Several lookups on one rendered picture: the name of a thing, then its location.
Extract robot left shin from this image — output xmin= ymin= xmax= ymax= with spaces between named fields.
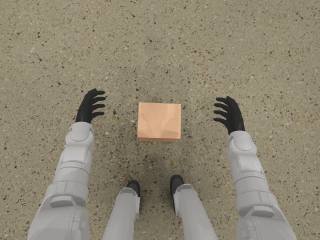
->
xmin=115 ymin=187 xmax=137 ymax=201

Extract left robot hand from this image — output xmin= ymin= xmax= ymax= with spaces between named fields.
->
xmin=75 ymin=88 xmax=106 ymax=124

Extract robot left foot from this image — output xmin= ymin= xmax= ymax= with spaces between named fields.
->
xmin=126 ymin=180 xmax=140 ymax=197

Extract carton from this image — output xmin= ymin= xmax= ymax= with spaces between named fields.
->
xmin=137 ymin=102 xmax=181 ymax=142

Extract right robot upper arm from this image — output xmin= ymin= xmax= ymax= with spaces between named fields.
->
xmin=236 ymin=215 xmax=296 ymax=240

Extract right robot hand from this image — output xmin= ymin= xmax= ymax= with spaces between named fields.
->
xmin=213 ymin=96 xmax=245 ymax=135

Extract right robot forearm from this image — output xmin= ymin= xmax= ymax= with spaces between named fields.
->
xmin=226 ymin=130 xmax=297 ymax=240

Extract left robot upper arm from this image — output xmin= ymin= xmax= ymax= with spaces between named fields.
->
xmin=29 ymin=205 xmax=90 ymax=240

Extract left robot forearm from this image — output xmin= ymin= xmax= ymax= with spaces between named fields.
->
xmin=27 ymin=121 xmax=95 ymax=240

